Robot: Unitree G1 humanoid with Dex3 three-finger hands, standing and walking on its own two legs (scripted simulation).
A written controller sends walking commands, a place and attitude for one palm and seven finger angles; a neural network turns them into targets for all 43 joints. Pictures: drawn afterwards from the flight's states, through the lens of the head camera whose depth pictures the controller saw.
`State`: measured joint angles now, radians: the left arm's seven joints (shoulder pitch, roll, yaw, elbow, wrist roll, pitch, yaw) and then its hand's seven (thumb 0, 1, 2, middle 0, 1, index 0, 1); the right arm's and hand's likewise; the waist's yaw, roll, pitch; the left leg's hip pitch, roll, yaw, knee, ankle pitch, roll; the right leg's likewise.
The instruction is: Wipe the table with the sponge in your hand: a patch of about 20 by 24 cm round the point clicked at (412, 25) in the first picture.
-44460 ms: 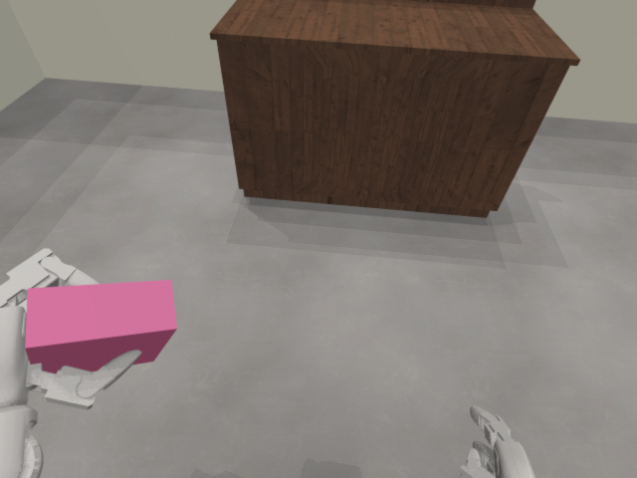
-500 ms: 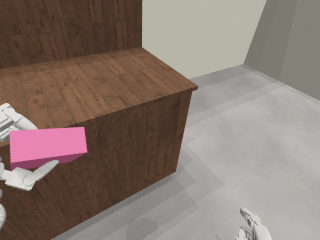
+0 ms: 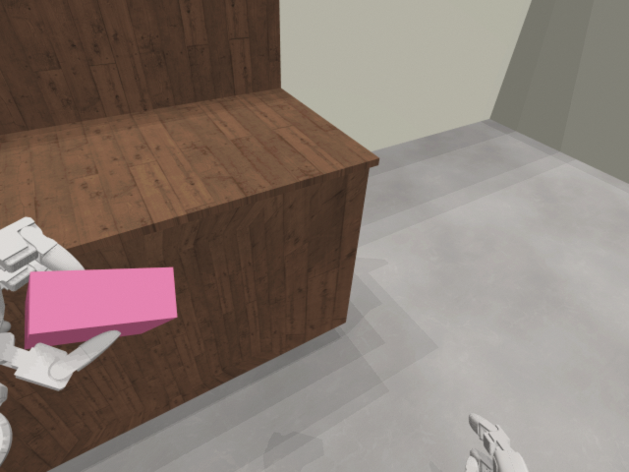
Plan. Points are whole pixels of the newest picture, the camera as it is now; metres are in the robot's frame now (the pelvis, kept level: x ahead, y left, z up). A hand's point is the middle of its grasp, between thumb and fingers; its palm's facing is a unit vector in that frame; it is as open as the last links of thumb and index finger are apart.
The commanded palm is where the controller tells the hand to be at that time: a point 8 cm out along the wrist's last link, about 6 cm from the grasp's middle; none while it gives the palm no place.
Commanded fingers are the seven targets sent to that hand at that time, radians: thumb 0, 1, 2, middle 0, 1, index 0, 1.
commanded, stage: stop stepping back and stand still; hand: left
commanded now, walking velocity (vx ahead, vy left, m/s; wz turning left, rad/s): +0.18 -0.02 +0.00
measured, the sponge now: (116, 307) +0.23 +0.21 +0.18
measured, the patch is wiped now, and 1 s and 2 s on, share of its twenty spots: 1.00 1.00 1.00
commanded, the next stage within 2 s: stand and wait in 0.44 s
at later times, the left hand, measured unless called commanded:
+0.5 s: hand (75, 299) +0.20 +0.21 +0.23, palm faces +0.48 -0.80 -0.37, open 9.1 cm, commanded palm +0.14 +0.26 +0.24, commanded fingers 0.00 0.10 1.30 -1.20 -1.60 -1.20 -1.60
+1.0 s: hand (54, 294) +0.21 +0.24 +0.22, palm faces +0.46 -0.83 -0.33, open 9.1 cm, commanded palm +0.15 +0.28 +0.24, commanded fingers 0.00 0.10 1.30 -1.20 -1.60 -1.20 -1.60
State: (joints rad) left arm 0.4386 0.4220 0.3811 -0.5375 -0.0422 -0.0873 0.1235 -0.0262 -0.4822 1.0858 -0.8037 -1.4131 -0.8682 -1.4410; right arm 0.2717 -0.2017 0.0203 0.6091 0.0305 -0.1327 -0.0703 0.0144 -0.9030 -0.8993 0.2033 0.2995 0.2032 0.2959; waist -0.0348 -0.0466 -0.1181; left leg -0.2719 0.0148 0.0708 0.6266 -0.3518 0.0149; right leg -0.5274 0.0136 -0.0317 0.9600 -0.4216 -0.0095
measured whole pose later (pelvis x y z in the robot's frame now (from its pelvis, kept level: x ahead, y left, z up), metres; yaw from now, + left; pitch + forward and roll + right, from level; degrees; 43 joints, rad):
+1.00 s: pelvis +0.00 -0.01 +0.01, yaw +1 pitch -1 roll -1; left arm 0.40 0.37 0.36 -0.53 -0.06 -0.12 0.15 -0.03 -0.48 1.08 -0.80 -1.42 -0.87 -1.44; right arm 0.18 -0.21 0.03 0.60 0.01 -0.10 -0.06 0.01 -0.90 -0.90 0.20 0.30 0.20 0.30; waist 0.00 0.00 -0.04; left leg -0.20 0.01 0.00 0.52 -0.30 0.00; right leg -0.28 0.03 -0.04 0.45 -0.16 -0.03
